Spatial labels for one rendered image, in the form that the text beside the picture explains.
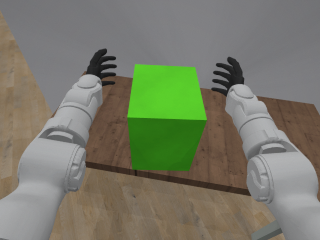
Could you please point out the left robot forearm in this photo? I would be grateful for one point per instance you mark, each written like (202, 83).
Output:
(75, 115)

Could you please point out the table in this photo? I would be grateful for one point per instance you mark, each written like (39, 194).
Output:
(219, 162)

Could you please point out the carton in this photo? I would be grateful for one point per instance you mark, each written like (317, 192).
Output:
(166, 117)

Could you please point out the robot right upper arm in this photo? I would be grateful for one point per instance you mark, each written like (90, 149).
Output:
(287, 184)

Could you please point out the right robot forearm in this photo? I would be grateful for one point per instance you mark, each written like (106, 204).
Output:
(255, 126)

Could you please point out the robot left upper arm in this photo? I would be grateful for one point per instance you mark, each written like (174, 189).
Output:
(49, 171)

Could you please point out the robot right hand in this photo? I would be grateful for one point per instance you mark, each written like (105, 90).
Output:
(235, 77)

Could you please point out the robot left hand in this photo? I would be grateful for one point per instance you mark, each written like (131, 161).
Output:
(95, 67)

